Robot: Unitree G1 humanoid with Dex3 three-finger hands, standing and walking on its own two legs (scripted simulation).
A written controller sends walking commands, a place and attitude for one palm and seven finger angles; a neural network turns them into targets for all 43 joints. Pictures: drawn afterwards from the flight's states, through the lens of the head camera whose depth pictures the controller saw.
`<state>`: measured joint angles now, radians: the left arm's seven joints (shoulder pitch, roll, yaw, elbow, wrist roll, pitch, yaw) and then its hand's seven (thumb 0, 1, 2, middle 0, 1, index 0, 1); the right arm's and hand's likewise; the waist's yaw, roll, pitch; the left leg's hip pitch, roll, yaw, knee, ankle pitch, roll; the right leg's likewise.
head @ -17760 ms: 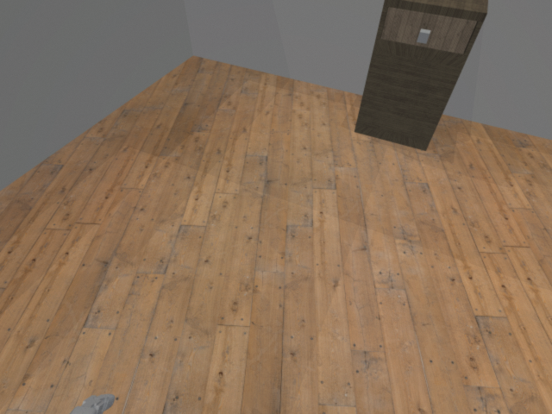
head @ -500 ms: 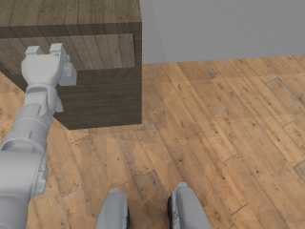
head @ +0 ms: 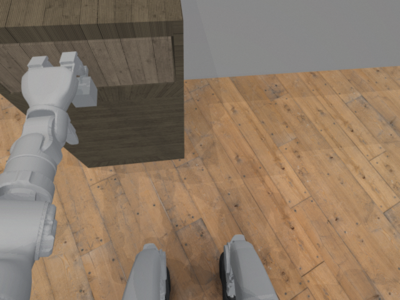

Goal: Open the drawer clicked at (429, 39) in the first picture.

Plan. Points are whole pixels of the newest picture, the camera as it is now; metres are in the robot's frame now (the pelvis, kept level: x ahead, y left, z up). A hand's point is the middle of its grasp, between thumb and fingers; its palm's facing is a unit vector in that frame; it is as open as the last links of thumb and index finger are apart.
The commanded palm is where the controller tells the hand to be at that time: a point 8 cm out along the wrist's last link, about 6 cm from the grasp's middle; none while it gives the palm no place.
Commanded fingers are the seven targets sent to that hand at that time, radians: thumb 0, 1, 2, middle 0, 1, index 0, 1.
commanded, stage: lift the fingers back up to retry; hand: left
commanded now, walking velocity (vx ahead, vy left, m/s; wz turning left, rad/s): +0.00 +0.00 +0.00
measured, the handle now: (83, 83) +0.56 +0.23 -0.01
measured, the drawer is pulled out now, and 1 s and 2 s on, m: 0.00 0.00 0.00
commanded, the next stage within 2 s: re-aim the fingers above the handle in 0.68 s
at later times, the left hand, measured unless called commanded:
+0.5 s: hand (50, 84) +0.51 +0.26 +0.05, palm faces -0.10 -0.04 -0.99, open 13.8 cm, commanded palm +0.49 +0.24 +0.11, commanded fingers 0.00 -0.50 0.30 -0.30 -1.20 -0.30 -1.20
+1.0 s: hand (56, 83) +0.51 +0.24 +0.06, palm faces -0.06 -0.03 -1.00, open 13.8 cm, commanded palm +0.49 +0.23 +0.11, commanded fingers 0.00 -0.50 0.30 -0.30 -1.20 -0.30 -1.20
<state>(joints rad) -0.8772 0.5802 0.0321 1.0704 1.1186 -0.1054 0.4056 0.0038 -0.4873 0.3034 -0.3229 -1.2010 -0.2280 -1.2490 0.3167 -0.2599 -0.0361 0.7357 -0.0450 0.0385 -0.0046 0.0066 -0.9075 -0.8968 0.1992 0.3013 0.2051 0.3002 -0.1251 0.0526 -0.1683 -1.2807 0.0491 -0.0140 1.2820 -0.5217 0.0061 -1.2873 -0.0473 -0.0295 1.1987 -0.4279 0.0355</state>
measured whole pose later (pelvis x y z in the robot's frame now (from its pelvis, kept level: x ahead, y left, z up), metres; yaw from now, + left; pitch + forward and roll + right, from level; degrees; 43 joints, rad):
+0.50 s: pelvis +0.05 +0.00 +0.06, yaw -1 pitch +24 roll -2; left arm -0.71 0.54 0.05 0.99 1.07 -0.09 0.33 0.00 -0.49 0.30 -0.32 -1.20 -0.32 -1.20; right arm 0.34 -0.27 -0.05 0.72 -0.03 0.10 -0.01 0.01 -0.91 -0.90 0.20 0.30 0.20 0.30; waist -0.10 0.06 -0.14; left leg -0.92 0.06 0.02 0.98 -0.48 0.01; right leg -0.94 -0.03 -0.01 0.91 -0.38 0.04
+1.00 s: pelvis +0.05 +0.00 +0.07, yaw +0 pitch +22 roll -1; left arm -0.69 0.46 0.02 0.99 1.10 -0.07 0.40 0.00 -0.49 0.30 -0.32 -1.20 -0.32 -1.20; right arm 0.28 -0.25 -0.06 0.73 -0.04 0.12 0.01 0.00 -0.91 -0.90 0.20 0.30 0.20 0.30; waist -0.08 0.05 -0.14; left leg -0.85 0.05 0.02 0.93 -0.46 0.00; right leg -0.87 -0.04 -0.02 0.87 -0.38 0.04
